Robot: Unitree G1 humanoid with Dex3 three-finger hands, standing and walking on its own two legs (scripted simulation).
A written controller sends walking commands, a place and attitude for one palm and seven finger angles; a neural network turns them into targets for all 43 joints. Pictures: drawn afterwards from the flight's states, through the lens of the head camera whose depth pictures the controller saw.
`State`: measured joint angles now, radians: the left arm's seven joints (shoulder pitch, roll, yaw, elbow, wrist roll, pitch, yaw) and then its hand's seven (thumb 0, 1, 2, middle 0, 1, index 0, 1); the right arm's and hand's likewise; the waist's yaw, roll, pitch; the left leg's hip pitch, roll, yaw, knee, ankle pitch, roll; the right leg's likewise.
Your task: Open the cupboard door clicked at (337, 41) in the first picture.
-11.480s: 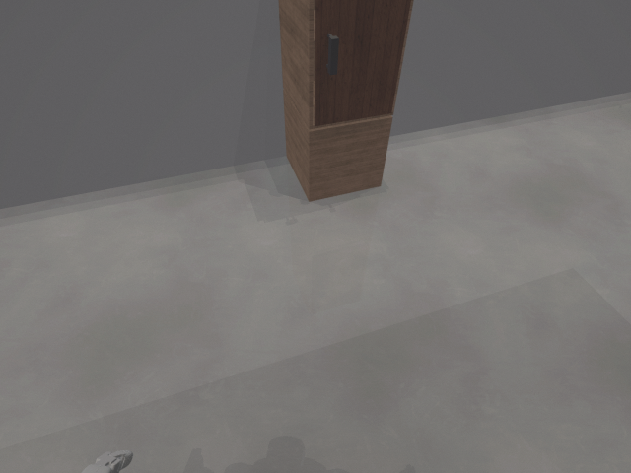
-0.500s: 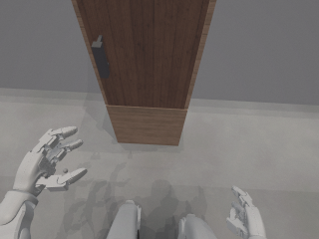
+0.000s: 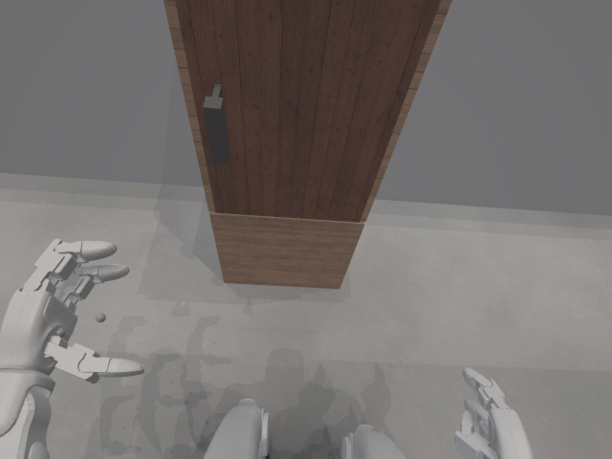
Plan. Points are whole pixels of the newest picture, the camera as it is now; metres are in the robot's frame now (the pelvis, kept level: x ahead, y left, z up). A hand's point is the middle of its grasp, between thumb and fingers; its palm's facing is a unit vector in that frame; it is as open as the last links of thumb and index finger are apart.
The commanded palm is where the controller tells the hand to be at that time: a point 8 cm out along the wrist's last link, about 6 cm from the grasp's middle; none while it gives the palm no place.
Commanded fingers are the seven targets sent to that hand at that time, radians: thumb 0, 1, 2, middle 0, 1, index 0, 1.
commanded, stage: raise the hand with hooked fingers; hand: left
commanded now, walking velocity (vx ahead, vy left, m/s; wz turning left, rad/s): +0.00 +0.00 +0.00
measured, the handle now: (219, 124) +0.61 +0.19 +0.04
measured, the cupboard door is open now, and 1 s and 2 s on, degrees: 0 0 0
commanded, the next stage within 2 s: move the hooked fingers beside the handle in 0.86 s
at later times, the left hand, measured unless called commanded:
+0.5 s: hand (97, 294) +0.29 +0.27 +0.04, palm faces +0.02 -1.00 -0.04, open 14.0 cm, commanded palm +0.26 +0.32 +0.05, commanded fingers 0.00 -0.50 0.30 -0.30 -1.20 -0.30 -1.20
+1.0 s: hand (120, 293) +0.29 +0.24 +0.05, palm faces +0.06 -1.00 -0.04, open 14.0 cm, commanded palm +0.28 +0.29 +0.05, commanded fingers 0.00 -0.50 0.30 -0.30 -1.20 -0.30 -1.20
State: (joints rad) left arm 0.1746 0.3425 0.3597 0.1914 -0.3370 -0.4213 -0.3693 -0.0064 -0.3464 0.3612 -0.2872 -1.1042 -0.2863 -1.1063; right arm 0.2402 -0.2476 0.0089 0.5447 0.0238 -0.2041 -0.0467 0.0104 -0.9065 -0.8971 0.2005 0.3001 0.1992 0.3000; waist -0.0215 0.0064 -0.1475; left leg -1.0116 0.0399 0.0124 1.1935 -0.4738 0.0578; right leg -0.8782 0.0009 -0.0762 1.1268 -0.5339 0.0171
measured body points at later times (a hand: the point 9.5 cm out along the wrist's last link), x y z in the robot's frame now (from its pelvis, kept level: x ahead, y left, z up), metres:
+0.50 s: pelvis +0.00 +0.00 +0.01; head +0.08 +0.02 +0.45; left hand +0.28 +0.32 +0.05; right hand +0.15 -0.26 -0.07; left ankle +0.06 +0.08 -0.64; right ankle +0.01 -0.14 -0.64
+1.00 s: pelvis +0.01 -0.03 +0.00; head +0.08 -0.01 +0.44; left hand +0.28 +0.30 +0.05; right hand +0.17 -0.28 -0.08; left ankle +0.06 +0.08 -0.64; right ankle +0.01 -0.14 -0.64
